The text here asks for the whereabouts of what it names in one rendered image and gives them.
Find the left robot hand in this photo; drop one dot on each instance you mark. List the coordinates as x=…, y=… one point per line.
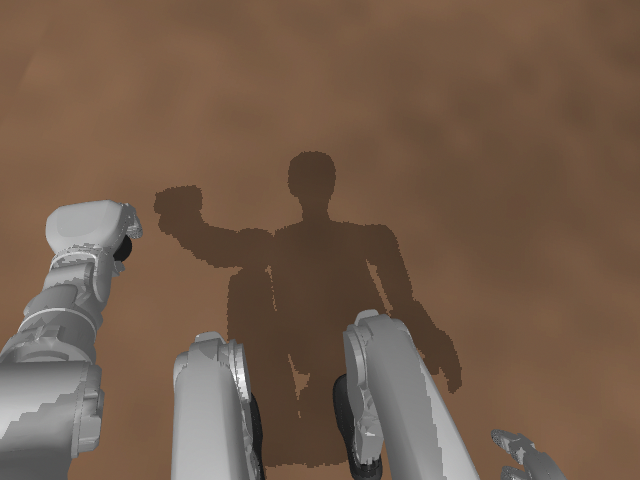
x=100, y=225

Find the right robot hand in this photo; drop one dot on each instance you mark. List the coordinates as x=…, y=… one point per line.
x=537, y=465

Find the right robot foot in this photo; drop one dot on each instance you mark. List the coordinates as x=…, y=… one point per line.
x=345, y=423

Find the left robot arm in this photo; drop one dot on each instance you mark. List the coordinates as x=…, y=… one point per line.
x=51, y=404

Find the tin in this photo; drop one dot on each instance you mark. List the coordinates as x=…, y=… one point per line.
x=124, y=250

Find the left robot foot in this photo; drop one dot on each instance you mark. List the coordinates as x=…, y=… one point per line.
x=257, y=437

